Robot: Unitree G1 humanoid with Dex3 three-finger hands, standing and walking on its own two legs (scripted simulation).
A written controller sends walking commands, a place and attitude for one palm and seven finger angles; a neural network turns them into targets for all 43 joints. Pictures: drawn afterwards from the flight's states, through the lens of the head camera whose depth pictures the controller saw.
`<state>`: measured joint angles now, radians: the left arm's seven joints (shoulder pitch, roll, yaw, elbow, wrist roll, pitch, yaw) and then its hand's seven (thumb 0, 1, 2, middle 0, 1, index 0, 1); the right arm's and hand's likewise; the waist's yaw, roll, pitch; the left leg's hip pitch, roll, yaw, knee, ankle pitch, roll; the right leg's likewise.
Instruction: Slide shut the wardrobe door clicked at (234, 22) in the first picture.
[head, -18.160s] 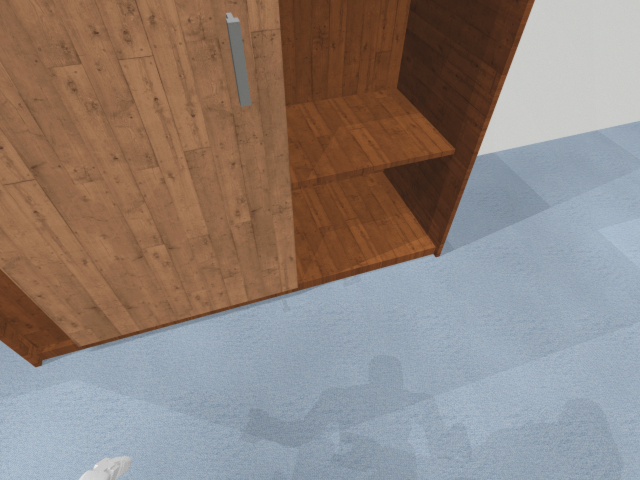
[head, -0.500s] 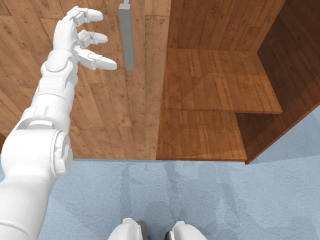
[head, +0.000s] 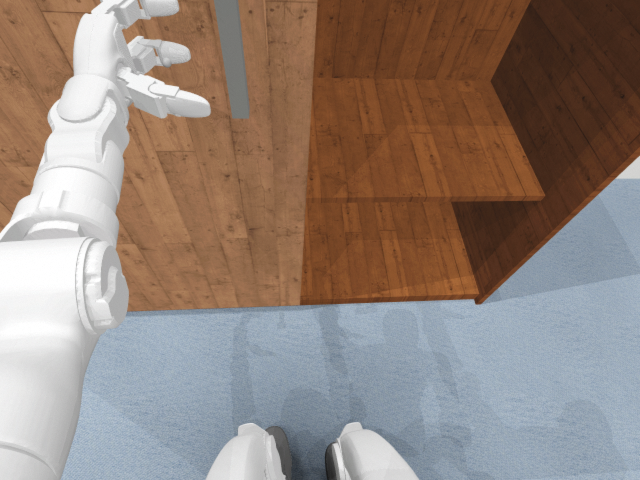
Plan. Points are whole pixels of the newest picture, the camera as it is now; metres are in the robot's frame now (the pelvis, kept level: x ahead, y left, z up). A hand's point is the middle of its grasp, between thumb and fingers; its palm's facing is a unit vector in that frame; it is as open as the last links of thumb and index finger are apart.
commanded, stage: move the hooked fingers beside the handle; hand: left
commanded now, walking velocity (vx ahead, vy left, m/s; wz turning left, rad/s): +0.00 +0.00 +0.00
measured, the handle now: (234, 46) +0.58 +0.03 +0.19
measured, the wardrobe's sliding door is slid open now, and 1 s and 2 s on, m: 0.59 0.59 0.59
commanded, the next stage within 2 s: feel for the door with the fingertips in 0.12 s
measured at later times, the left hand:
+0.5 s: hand (197, 86) +0.53 +0.08 +0.17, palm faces -0.10 -1.00 -0.01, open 13.9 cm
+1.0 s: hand (204, 81) +0.54 +0.07 +0.17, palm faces -0.07 -1.00 -0.01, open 13.5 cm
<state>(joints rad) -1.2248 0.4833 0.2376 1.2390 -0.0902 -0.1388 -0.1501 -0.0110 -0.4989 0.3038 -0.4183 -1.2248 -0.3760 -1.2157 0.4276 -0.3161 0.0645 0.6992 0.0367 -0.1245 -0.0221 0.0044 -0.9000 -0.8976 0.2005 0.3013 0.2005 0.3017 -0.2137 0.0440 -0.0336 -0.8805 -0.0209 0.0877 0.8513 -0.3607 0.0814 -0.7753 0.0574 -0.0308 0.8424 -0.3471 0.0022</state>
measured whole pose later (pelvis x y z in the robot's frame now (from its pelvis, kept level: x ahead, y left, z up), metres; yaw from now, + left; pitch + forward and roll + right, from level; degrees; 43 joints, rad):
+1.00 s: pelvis -0.01 +0.01 -0.01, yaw -3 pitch +12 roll -4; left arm -1.19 0.42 0.24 1.21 -0.08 -0.12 -0.01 -0.01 -0.50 0.30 -0.36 -1.25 -0.38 -1.24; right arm 0.44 -0.31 0.06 0.75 0.01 -0.15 -0.02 0.00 -0.90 -0.90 0.20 0.30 0.20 0.30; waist -0.22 0.07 -0.02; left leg -0.90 -0.01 0.09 0.90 -0.36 0.08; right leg -0.80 0.06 -0.02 0.88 -0.36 0.01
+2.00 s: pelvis +0.05 -0.04 +0.01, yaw +0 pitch +10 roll -3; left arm -0.98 0.36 0.18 1.11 -0.15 -0.18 -0.12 -0.01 -0.50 0.30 -0.46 -1.23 -0.46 -1.23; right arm 0.38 -0.29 0.04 0.71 0.06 -0.11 -0.02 0.01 -0.90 -0.90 0.20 0.30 0.20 0.30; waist -0.13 0.04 -0.07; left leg -0.73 -0.01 0.01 0.81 -0.30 0.06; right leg -0.60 0.09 -0.08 0.76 -0.34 -0.06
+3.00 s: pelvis +0.06 -0.03 +0.03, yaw -2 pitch +8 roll -2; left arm -0.91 0.38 0.22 1.12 -0.15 -0.24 -0.19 -0.01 -0.50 0.30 -0.55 -1.22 -0.54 -1.22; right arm 0.40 -0.30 0.06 0.70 0.07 -0.10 -0.06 0.01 -0.90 -0.90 0.20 0.30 0.20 0.30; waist -0.14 0.03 -0.05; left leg -0.62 -0.02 0.05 0.71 -0.26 0.07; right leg -0.52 0.08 -0.03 0.68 -0.31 -0.04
